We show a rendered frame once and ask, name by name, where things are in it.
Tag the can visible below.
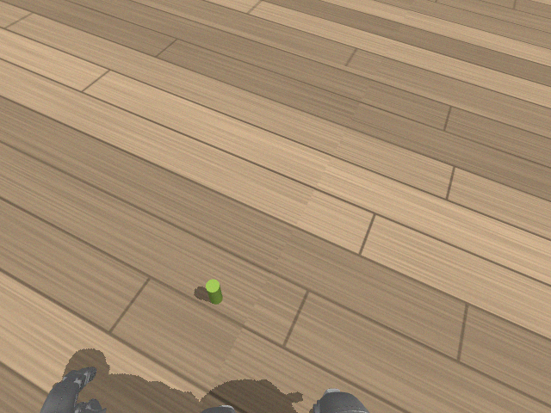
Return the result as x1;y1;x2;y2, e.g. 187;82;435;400
206;279;223;305

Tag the left robot hand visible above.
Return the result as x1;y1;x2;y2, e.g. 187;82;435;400
40;367;107;413

